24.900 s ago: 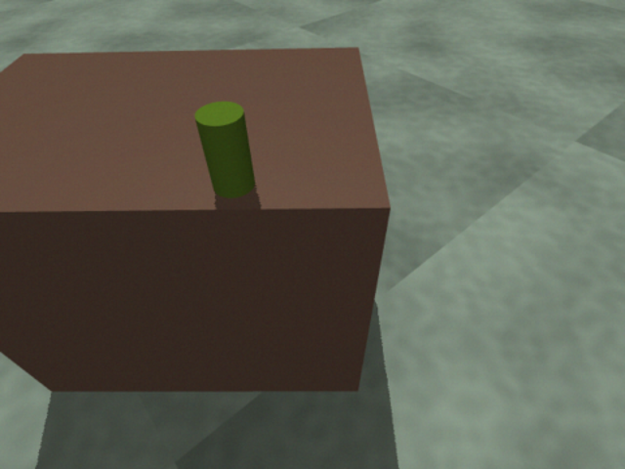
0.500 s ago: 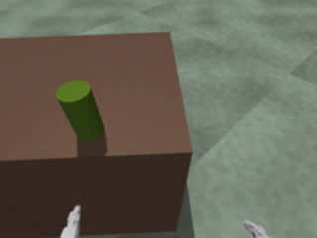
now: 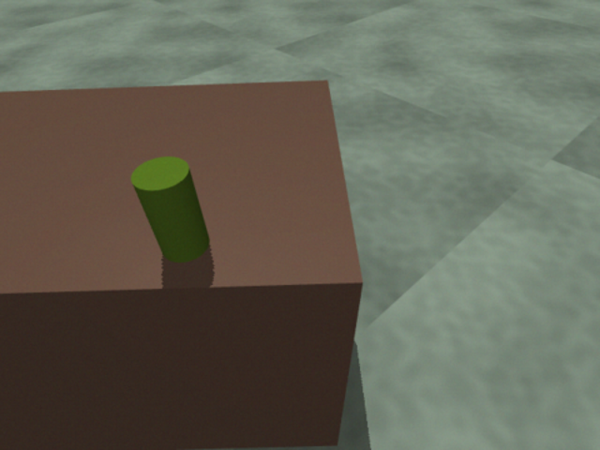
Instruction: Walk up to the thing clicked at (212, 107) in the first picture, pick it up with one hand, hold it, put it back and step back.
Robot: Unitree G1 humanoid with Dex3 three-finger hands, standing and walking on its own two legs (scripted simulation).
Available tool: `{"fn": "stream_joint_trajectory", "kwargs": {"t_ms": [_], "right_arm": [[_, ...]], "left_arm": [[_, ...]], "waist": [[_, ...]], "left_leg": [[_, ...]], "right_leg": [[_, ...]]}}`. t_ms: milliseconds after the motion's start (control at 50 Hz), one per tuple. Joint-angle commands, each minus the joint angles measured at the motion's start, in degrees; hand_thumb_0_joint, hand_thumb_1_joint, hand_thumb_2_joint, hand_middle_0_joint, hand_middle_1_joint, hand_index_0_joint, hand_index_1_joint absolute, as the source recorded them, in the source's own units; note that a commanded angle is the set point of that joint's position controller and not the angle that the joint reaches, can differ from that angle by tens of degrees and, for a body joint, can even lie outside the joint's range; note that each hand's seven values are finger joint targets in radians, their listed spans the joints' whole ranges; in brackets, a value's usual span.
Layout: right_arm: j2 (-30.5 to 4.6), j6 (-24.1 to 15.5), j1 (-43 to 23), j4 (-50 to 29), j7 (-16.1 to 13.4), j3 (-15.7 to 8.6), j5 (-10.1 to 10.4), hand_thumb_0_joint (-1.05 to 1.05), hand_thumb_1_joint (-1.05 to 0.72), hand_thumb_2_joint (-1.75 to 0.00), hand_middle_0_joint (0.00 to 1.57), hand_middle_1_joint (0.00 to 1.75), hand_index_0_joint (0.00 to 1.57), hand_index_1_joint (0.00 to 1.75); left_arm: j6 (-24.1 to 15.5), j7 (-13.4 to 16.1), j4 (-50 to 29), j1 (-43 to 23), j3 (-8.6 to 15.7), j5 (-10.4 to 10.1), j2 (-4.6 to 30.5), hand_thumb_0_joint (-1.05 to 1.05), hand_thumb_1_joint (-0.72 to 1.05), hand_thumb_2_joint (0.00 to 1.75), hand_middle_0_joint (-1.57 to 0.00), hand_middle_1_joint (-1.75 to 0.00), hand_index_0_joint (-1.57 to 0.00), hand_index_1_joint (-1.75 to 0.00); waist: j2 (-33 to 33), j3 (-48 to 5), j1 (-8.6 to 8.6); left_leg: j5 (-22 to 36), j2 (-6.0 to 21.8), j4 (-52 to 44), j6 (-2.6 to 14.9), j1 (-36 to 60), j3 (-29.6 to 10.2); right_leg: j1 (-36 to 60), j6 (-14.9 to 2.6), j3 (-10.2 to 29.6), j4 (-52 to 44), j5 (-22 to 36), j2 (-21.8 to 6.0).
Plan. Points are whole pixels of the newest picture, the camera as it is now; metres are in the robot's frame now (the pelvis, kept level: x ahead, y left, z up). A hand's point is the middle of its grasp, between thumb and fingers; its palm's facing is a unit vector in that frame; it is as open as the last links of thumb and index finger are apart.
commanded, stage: home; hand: left
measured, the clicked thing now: (174, 211) +0.46 +0.21 +0.11
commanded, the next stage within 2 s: stand in 1.34 s
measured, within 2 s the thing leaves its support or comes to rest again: neither
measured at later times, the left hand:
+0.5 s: hand out of the picture +0.04 +0.25 -0.14, palm faces -0.03 -0.93 -0.37, open 17.4 cm
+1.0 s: hand out of the picture +0.08 +0.25 -0.14, palm faces -0.02 -0.94 -0.35, open 17.4 cm
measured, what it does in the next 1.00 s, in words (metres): stands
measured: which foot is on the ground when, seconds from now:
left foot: down 0.00-1.00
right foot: down 0.00-1.00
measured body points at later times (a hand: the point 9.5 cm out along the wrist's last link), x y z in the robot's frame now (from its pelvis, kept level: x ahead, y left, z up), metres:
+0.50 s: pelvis -0.02 -0.01 +0.01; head -0.02 -0.02 +0.46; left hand +0.04 +0.30 -0.12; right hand +0.03 -0.31 -0.13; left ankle +0.01 +0.14 -0.73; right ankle +0.02 -0.14 -0.73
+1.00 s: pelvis +0.01 -0.01 +0.01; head +0.01 -0.01 +0.46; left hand +0.09 +0.30 -0.11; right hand +0.09 -0.30 -0.12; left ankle +0.01 +0.14 -0.73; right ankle +0.02 -0.14 -0.73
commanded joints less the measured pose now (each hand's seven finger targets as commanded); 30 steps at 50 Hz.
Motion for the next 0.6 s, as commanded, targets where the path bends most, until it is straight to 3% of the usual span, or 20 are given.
{"fn": "stream_joint_trajectory", "kwargs": {"t_ms": [0, 80, 160, 220, 300, 360, 400, 520, 580], "right_arm": [[-11.0, -2.0, -4.1, -1.9, -0.6, -1.8, 0.4, 0.00, -0.90, -0.90, 0.20, 0.30, 0.20, 0.30], [-11.7, -2.0, -3.8, 0.8, -0.6, -1.3, 0.6, 0.00, -0.90, -0.90, 0.20, 0.30, 0.20, 0.30], [-11.3, -1.6, -2.3, 2.9, -0.4, -1.1, 0.8, 0.00, -0.90, -0.90, 0.20, 0.30, 0.20, 0.30], [-11.6, -1.7, -1.5, 3.7, -0.4, -1.1, 0.6, 0.00, -0.90, -0.90, 0.20, 0.30, 0.20, 0.30], [-11.8, -1.8, -1.9, 4.1, -0.5, -1.0, 0.4, 0.00, -0.90, -0.90, 0.20, 0.30, 0.20, 0.30], [-11.7, -2.2, -2.7, 4.2, -0.7, -0.9, 0.7, 0.00, -0.90, -0.90, 0.20, 0.30, 0.20, 0.30], [-11.2, -2.3, -2.8, 4.3, -0.8, -0.8, 0.8, 0.00, -0.90, -0.90, 0.20, 0.30, 0.20, 0.30], [-11.6, -1.7, -1.8, 5.2, -0.8, -0.8, 0.8, 0.00, -0.90, -0.90, 0.20, 0.30, 0.20, 0.30], [-11.6, -1.7, -1.9, 5.0, -0.8, -1.0, 0.9, 0.00, -0.90, -0.90, 0.20, 0.30, 0.20, 0.30]], "left_arm": [[-1.7, 0.5, -1.0, -4.7, 1.7, -0.3, 11.0, 0.00, -0.59, 0.03, -0.04, -0.05, -0.04, -0.05], [-1.6, 0.2, 2.2, -4.9, 1.4, -0.4, 12.1, 0.00, -0.56, 0.05, -0.05, -0.05, -0.05, -0.05], [-1.7, 0.3, 3.9, -5.9, 1.5, -0.4, 13.3, 0.00, -0.55, 0.05, -0.05, -0.05, -0.05, -0.05], [-1.5, 0.2, 5.0, -5.8, 1.5, -0.5, 12.8, 0.00, -0.55, 0.06, -0.05, -0.05, -0.05, -0.05], [-1.0, 0.0, 6.1, -5.4, 1.8, -0.6, 12.3, 0.00, -0.57, 0.05, -0.05, -0.05, -0.05, -0.05], [-1.2, -0.2, 6.6, -4.9, 1.7, -0.7, 11.7, 0.00, -0.56, 0.05, -0.05, -0.05, -0.05, -0.05], [-1.4, -0.1, 6.9, -5.6, 1.8, -0.7, 11.7, 0.00, -0.56, 0.05, -0.05, -0.05, -0.05, -0.05], [-0.8, -0.2, 7.4, -6.3, 2.1, -0.8, 12.2, 0.00, -0.57, 0.04, -0.05, -0.05, -0.05, -0.05], [-0.8, -0.2, 7.5, -6.6, 2.1, -0.8, 12.2, 0.00, -0.53, 0.07, -0.05, -0.06, -0.05, -0.06]], "waist": [[0.8, -3.1, -0.04], [0.5, -1.8, 0.03], [-3.1, 0.0, -0.44], [-1.7, 0.2, -0.46], [0.4, 1.6, 0.14], [1.3, -1.3, 0.57], [0.4, -1.8, 0.30], [0.0, 2.0, -0.10], [-1.7, 0.3, -0.12]], "left_leg": [[2.4, 4.6, -11.2, 3.34, -0.2, -5.3], [0.2, 4.4, -12.8, 3.25, 0.7, -5.4], [-1.3, 3.2, -11.8, 3.08, 1.6, -4.0], [-1.9, 3.9, -13.6, 3.26, 0.9, -4.8], [-8.4, 4.2, -16.1, 3.05, -3.0, -5.6], [-3.0, 5.0, -16.0, 2.96, -1.5, -5.7], [0.4, 4.6, -14.8, 2.80, -0.1, -5.1], [-6.2, 3.9, -15.2, 2.86, -1.5, -4.8], [-2.4, 4.0, -14.0, 2.98, 0.9, -4.3]], "right_leg": [[3.2, -4.06, 4.5, -9.0, 2.4, -3.6], [3.0, -3.72, 4.9, -11.6, 0.1, -3.9], [0.1, -3.53, 6.8, -16.3, -8.1, -4.8], [1.1, -3.37, 6.0, -15.2, -6.0, -4.2], [2.2, -3.09, 5.2, -14.1, -7.0, -3.3], [5.0, -3.28, 5.0, -12.8, -0.2, -3.6], [5.1, -3.15, 5.3, -13.5, 1.4, -4.1], [1.0, -2.94, 5.6, -15.9, -7.4, -3.5], [0.9, -3.37, 6.5, -16.3, -7.1, -4.1]]}}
